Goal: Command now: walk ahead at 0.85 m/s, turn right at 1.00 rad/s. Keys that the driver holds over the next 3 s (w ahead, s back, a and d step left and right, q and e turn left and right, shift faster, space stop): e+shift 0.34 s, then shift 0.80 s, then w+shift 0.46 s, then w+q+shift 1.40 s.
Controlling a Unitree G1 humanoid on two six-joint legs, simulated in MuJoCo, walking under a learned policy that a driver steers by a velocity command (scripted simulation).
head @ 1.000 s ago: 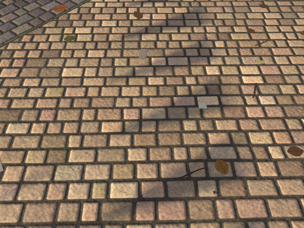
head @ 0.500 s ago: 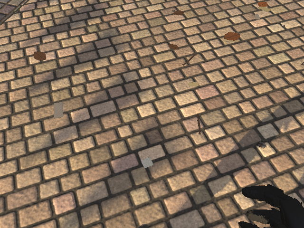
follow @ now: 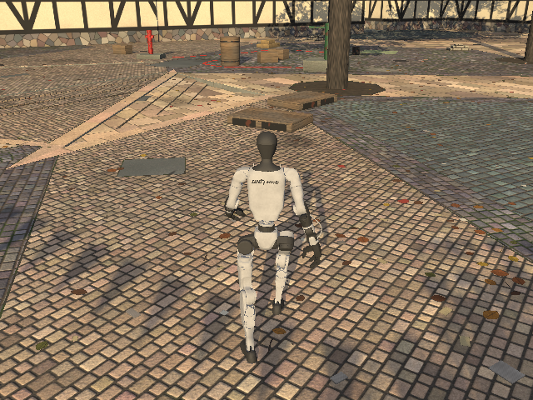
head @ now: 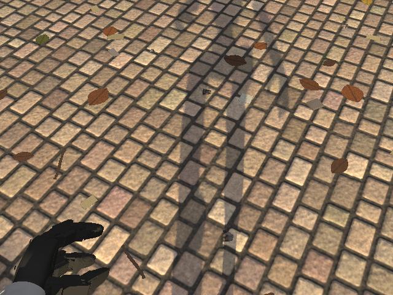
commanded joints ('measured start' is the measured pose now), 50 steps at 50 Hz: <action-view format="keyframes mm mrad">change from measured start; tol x32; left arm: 1 75 40 8 -12 8 -17 9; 6 504 309 135 78 -6 -11 88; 50 241 28 -4 196 -16 -18 129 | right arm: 1 -69 -199 -39 -82 8 4 -25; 50 -276 -48 0 -141 6 118 9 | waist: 1 146 124 20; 6 225 -30 -478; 10 62 170 -57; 50 46 -73 -12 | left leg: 1 -151 220 -9 202 1458 43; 3 -284 258 -52 695 1405 54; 5 -854 1 -88 1435 -221 -17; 24 -614 -21 -365 394 269 53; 28 -138 490 -907 257 1284 403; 39 -493 181 -513 67 225 245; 50 -339 25 -351 224 313 65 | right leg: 1 308 133 -113 -116 -48 -43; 4 916 121 95 -310 74 -109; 5 1165 -151 446 -138 852 -206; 6 1323 -260 717 -267 812 -377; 12 538 -69 486 -507 684 -214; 25 624 63 544 -202 506 54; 28 319 273 242 362 -665 145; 44 742 -67 375 -590 -331 23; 50 424 -49 333 -570 -265 56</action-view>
